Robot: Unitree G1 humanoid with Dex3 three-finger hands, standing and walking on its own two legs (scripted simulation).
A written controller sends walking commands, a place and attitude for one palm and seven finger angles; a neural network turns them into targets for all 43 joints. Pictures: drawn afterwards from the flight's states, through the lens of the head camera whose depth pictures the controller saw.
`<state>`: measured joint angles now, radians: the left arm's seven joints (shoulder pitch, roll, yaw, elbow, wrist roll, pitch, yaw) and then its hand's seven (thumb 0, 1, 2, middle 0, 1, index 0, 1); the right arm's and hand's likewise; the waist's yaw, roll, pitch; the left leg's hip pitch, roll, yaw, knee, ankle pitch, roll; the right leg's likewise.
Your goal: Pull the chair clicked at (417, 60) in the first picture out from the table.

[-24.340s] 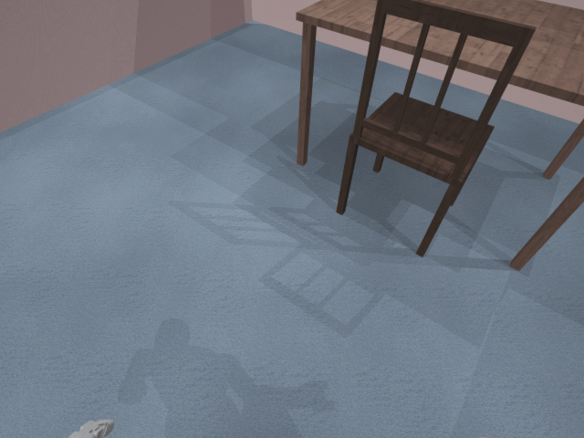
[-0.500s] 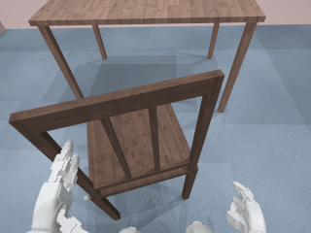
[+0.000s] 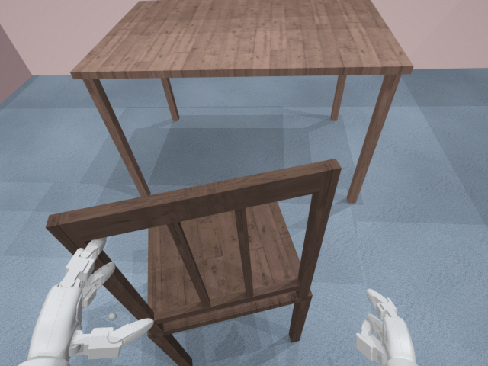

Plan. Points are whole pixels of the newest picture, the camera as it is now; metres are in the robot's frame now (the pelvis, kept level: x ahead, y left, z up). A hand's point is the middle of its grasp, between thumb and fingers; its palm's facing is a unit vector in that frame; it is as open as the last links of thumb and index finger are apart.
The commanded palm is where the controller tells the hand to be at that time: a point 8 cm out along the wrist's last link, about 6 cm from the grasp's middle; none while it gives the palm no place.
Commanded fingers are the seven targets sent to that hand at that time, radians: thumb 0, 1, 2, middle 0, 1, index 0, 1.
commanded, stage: draw the hand back to the body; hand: left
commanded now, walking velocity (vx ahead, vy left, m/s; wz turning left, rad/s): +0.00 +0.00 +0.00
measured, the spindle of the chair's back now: (193, 270) +0.30 +0.14 -0.06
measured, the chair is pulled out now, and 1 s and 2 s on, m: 0.56 0.56 0.56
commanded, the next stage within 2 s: step back with the hand held close in 0.66 s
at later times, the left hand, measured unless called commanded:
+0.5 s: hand (81, 307) +0.17 +0.24 +0.09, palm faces +0.24 -0.82 -0.52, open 6.6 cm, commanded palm +0.14 +0.30 +0.19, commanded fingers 0.00 0.90 0.90 -0.20 -0.30 -0.20 -0.30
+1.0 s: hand (68, 308) +0.16 +0.25 +0.10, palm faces +0.15 -0.80 -0.58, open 6.4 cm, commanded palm +0.13 +0.30 +0.19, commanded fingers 0.00 0.90 0.90 -0.20 -0.30 -0.20 -0.30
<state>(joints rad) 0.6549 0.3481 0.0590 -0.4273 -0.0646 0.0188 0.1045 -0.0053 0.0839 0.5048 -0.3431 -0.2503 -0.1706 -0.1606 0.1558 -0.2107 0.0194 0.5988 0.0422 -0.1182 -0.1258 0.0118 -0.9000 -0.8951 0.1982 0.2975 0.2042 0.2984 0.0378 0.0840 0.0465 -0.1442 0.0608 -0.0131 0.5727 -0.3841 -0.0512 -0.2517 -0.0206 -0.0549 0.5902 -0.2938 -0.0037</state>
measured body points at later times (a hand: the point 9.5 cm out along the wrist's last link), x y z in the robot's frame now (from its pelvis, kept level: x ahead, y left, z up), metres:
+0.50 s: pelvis +0.01 -0.01 +0.01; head +0.02 -0.04 +0.45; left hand +0.15 +0.28 +0.12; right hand +0.20 -0.23 -0.09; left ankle -0.04 +0.15 -0.73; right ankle +0.02 -0.12 -0.73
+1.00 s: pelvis -0.02 +0.00 +0.01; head +0.04 -0.03 +0.45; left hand +0.15 +0.29 +0.13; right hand +0.18 -0.23 -0.09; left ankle -0.04 +0.15 -0.73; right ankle +0.02 -0.12 -0.73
